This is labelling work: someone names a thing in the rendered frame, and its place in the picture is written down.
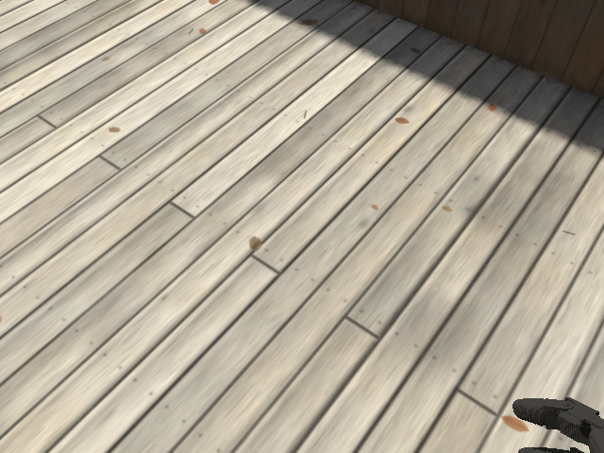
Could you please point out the right robot hand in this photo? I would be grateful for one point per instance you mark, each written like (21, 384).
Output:
(572, 418)

